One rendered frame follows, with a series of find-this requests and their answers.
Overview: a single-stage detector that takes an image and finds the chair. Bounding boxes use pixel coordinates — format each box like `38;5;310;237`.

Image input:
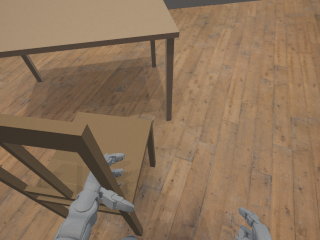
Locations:
0;112;156;236

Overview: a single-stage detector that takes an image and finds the left robot forearm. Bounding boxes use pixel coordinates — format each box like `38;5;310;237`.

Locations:
53;190;100;240

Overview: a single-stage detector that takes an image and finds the robot right hand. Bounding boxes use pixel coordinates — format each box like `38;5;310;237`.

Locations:
235;207;273;240

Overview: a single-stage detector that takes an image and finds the robot left hand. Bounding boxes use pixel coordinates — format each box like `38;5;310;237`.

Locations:
83;153;135;213

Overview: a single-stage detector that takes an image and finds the table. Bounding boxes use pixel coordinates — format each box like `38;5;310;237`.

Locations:
0;0;180;121

